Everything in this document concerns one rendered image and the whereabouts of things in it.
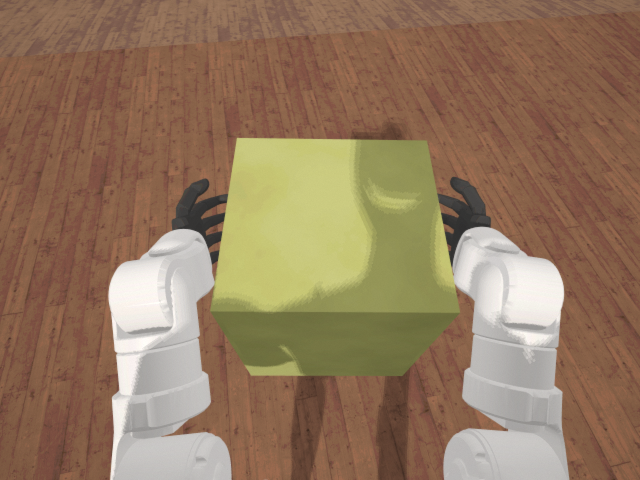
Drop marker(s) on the robot right hand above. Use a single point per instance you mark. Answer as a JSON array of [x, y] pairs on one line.
[[470, 216]]

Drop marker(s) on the left robot forearm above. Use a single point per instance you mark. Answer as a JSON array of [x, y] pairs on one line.
[[155, 330]]

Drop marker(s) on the robot left hand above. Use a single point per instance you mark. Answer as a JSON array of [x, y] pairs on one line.
[[188, 214]]

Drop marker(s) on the right robot forearm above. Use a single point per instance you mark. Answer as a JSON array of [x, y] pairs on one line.
[[516, 322]]

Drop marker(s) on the left robot upper arm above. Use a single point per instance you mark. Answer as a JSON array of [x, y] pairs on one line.
[[196, 456]]

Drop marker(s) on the carton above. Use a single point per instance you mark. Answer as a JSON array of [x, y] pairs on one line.
[[333, 258]]

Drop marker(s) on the right robot upper arm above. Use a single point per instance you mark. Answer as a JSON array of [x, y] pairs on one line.
[[479, 454]]

